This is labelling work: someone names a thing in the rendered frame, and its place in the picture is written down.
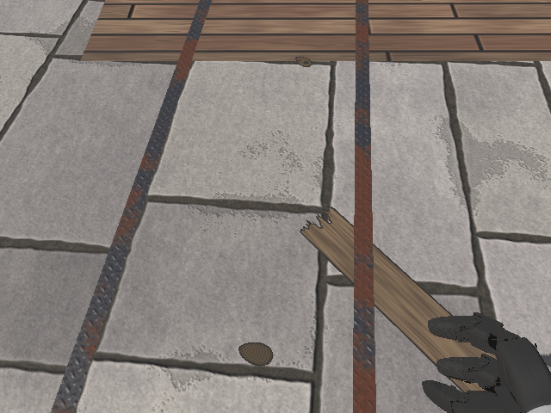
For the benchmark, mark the robot right hand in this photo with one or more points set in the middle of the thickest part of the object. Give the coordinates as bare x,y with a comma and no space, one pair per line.
516,382

